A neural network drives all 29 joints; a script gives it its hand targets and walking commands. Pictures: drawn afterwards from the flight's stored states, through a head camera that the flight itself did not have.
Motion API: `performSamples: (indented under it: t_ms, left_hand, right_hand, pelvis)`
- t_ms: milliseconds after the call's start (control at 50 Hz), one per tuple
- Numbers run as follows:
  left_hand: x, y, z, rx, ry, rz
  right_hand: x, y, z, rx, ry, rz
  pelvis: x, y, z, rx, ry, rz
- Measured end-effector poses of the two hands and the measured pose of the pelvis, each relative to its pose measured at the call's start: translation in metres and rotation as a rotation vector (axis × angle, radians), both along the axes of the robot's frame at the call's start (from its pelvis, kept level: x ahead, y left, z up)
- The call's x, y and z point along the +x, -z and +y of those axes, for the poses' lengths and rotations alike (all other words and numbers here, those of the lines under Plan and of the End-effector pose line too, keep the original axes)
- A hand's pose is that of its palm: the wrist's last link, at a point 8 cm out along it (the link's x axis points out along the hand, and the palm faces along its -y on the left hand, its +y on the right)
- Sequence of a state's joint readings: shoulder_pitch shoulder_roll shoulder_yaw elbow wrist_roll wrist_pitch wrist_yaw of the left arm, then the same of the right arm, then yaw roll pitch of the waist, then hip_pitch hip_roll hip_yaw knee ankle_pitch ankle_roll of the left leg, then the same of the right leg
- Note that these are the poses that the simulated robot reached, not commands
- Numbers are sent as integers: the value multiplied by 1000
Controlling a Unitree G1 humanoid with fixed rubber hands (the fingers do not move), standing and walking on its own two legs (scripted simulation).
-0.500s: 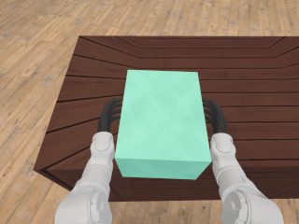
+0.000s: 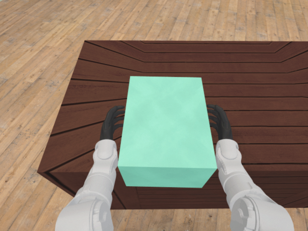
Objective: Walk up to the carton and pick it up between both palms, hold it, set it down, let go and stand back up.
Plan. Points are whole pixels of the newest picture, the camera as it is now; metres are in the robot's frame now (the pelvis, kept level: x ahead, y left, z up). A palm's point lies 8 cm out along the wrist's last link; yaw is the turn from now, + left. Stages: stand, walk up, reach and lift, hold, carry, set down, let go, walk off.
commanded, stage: reach and lift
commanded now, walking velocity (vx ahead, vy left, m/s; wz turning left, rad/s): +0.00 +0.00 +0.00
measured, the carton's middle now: (164, 130) +0.41 -0.02 -0.03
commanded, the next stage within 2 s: none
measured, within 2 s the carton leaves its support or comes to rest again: leaves its support in 0.04 s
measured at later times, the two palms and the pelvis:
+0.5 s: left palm (101, 131) +0.36 +0.15 +0.05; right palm (225, 129) +0.35 -0.16 +0.06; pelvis +0.00 +0.00 +0.00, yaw +0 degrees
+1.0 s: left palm (86, 118) +0.35 +0.17 +0.12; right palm (228, 115) +0.35 -0.15 +0.12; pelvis -0.01 +0.01 +0.00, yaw +1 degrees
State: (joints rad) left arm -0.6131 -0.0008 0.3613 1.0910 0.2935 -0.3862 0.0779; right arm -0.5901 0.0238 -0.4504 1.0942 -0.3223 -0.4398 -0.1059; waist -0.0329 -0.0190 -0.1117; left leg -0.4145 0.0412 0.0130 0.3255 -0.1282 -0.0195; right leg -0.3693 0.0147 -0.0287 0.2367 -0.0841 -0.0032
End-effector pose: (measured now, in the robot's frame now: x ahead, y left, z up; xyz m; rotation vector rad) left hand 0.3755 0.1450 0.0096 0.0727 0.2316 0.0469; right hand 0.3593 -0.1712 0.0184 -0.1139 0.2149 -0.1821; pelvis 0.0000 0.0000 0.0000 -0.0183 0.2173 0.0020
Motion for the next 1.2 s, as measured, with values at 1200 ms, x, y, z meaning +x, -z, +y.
performSamples:
  t_ms: [1200]
  left_hand:
    - [-30,-125,28,25,-37,-64]
  right_hand:
    - [-16,-109,27,76,-34,-77]
  pelvis:
    - [-13,-2,14,9,-29,-314]
